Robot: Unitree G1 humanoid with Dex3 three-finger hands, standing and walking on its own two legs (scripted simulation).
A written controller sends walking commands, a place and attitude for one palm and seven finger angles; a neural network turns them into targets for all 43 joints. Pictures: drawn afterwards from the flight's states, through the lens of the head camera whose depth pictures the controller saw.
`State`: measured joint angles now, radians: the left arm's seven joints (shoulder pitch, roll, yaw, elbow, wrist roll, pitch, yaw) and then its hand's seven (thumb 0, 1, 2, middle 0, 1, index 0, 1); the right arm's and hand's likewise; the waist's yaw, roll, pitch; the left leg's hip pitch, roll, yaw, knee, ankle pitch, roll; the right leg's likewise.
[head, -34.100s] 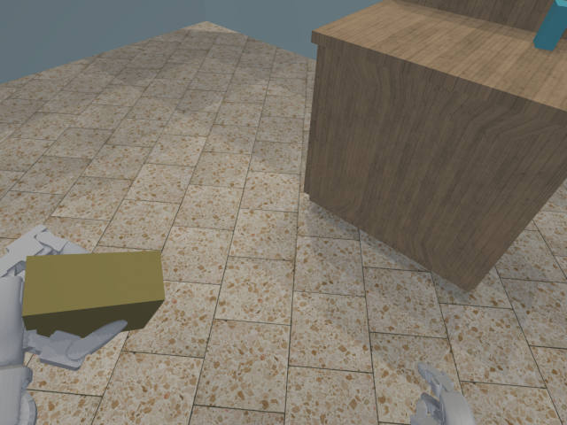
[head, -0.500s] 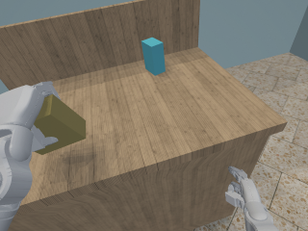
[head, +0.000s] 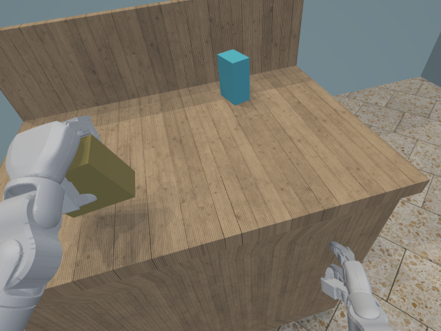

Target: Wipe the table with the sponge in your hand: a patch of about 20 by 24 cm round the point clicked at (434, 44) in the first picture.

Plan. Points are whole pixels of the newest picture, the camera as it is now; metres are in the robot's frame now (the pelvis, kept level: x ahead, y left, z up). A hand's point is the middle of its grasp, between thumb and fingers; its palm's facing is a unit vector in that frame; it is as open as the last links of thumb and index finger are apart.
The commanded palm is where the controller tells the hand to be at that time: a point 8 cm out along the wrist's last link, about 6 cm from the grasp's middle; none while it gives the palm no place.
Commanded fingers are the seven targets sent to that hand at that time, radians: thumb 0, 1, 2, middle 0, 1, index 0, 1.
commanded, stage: move the sponge above the wiping area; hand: left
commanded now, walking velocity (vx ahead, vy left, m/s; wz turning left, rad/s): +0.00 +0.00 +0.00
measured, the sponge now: (89, 184) +0.26 +0.28 +0.17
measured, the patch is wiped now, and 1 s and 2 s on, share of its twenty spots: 0.10 0.10 0.10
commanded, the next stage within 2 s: none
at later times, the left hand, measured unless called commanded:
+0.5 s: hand (76, 167) +0.26 +0.28 +0.21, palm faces +0.29 -0.10 -0.95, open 9.9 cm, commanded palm +0.21 +0.27 +0.28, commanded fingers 0.00 0.10 1.30 -1.20 -1.60 -1.20 -1.60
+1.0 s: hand (77, 171) +0.26 +0.29 +0.20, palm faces +0.19 -0.06 -0.98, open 9.9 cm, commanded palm +0.21 +0.27 +0.27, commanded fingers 0.00 0.10 1.30 -1.20 -1.60 -1.20 -1.60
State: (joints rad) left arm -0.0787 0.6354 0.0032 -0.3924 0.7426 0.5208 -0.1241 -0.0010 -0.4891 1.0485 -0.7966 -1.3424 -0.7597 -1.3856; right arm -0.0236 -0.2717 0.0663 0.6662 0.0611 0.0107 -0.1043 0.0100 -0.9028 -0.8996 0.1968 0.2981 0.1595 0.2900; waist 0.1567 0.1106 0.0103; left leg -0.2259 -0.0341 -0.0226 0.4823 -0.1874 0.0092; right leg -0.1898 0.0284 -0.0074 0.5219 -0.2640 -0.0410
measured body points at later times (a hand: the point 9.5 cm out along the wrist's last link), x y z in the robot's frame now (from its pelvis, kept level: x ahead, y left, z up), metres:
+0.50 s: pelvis +0.00 +0.00 +0.00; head -0.02 -0.05 +0.45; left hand +0.24 +0.28 +0.26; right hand +0.27 -0.18 -0.07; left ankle +0.05 +0.11 -0.74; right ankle +0.02 -0.09 -0.74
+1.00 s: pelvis +0.00 -0.01 +0.00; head -0.01 -0.06 +0.45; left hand +0.25 +0.29 +0.25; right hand +0.28 -0.19 -0.07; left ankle +0.05 +0.11 -0.74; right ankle +0.02 -0.09 -0.74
